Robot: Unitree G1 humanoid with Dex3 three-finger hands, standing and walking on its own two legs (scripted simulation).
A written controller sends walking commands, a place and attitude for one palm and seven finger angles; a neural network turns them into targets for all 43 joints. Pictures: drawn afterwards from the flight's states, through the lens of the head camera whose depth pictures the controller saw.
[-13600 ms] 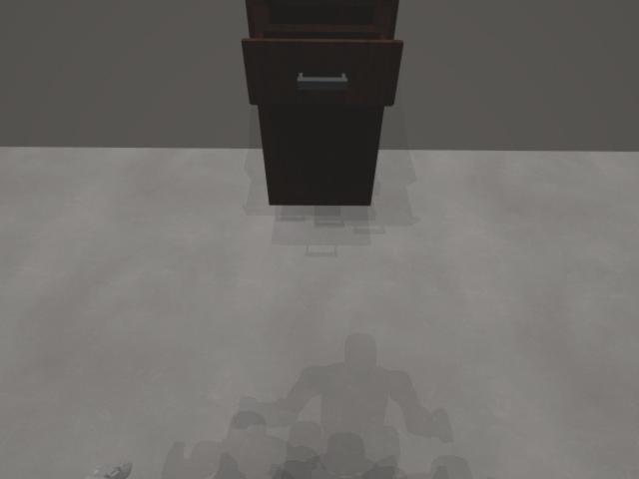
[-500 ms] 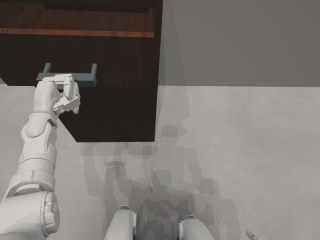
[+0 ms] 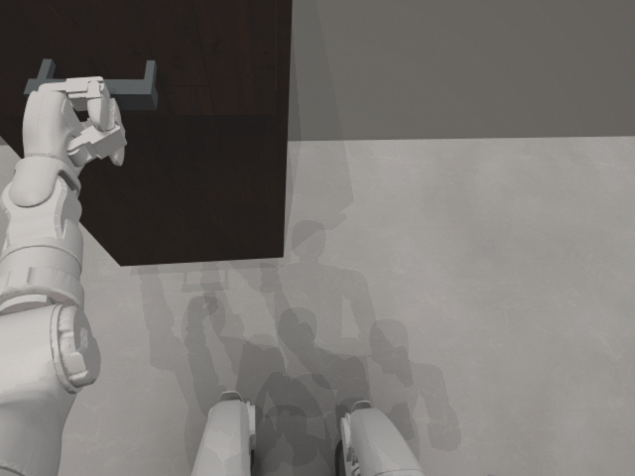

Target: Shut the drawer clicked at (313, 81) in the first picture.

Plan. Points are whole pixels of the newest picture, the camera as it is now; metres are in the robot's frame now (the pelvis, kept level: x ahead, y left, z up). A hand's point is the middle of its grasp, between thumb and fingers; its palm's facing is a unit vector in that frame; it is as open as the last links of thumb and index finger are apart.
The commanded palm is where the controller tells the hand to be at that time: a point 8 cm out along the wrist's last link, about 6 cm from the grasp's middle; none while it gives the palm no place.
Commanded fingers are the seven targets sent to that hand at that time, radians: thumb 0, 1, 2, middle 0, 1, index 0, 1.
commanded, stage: push the drawer shut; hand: left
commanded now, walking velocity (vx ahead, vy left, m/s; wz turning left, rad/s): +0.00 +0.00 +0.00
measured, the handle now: (97, 81) +0.58 +0.25 +0.09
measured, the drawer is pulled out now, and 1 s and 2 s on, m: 0.06 0.00 0.00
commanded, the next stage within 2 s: pull the fist back off the drawer in 0.86 s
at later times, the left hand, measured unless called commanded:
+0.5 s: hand (120, 91) +0.56 +0.22 +0.09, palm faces +0.03 -1.00 -0.04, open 3.1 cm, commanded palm +0.58 +0.24 +0.09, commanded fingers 0.00 0.90 0.90 -1.40 -1.60 -1.40 -1.60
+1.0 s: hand (116, 88) +0.57 +0.23 +0.09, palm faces +0.03 -1.00 -0.06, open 3.3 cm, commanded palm +0.61 +0.24 +0.09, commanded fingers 0.00 0.90 0.90 -1.40 -1.60 -1.40 -1.60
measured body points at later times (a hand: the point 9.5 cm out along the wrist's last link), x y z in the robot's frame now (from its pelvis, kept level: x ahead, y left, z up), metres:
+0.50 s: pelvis +0.00 +0.01 -0.01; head +0.17 +0.04 +0.41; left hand +0.56 +0.28 +0.10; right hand -0.01 -0.26 -0.11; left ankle +0.08 +0.13 -0.64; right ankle +0.02 -0.15 -0.64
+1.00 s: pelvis -0.01 +0.01 -0.01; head +0.16 +0.05 +0.40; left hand +0.56 +0.28 +0.10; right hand -0.02 -0.25 -0.11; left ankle +0.08 +0.13 -0.64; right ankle +0.02 -0.15 -0.64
